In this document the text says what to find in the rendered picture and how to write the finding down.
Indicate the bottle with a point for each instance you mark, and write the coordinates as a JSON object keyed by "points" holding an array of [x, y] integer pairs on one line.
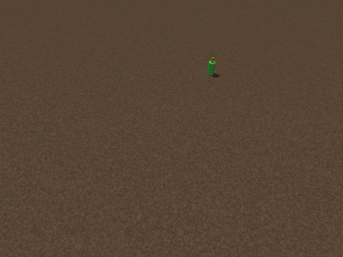
{"points": [[211, 66]]}

